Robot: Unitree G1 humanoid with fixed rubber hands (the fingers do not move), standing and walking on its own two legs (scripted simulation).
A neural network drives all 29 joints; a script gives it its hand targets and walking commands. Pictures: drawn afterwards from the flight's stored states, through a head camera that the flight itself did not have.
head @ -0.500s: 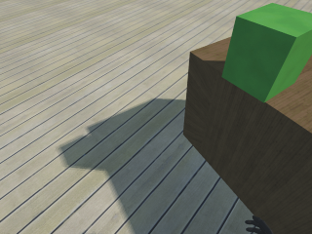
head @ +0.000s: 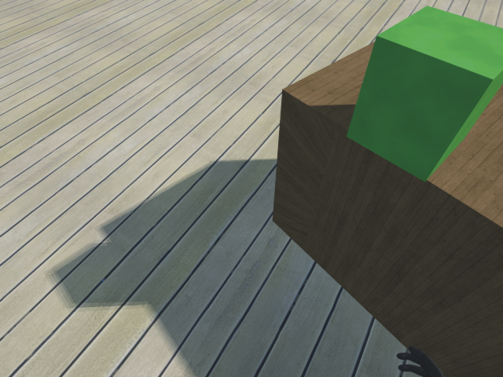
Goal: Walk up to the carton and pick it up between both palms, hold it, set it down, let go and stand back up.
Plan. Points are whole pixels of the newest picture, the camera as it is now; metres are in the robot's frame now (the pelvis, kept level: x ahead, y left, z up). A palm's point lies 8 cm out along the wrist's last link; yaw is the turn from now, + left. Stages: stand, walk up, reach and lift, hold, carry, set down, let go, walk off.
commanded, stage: walk up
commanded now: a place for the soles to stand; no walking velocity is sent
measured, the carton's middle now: (426, 94) +0.67 -0.35 +0.08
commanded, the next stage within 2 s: none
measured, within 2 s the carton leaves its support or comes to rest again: neither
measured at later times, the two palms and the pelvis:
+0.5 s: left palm (122, 348) +0.19 +0.24 -0.10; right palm (445, 361) +0.19 -0.32 -0.14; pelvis +0.11 -0.04 -0.02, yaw -10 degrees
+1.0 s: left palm (108, 254) +0.37 +0.33 -0.11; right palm (402, 328) +0.23 -0.23 -0.08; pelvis +0.24 +0.08 +0.01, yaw -20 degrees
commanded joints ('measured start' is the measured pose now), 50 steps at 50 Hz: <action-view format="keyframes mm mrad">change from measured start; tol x32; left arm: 1 75 277 102 -81 -11 9 -8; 50 211 301 110 -45 -17 17 51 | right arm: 1 48 -258 -164 -66 -46 -46 -18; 50 27 -285 -175 -124 -44 7 -13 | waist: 1 -15 123 -120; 16 -11 88 -141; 20 120 -404 -51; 50 16 237 -121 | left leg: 1 378 294 -222 -343 204 17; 15 375 322 -7 -180 244 149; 21 -488 -12 -206 622 -331 -43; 34 -368 34 -168 314 -198 -32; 38 114 12 -159 -2 -93 -18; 41 415 479 -791 -527 -695 -60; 50 376 150 80 -348 924 -392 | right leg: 1 -287 -116 -106 126 116 -14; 17 115 -58 -268 -523 245 -42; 21 301 -370 875 -772 -71 -311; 36 85 -289 560 -563 222 -258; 42 -489 -32 -17 370 5 -29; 50 -123 -19 -218 -28 97 9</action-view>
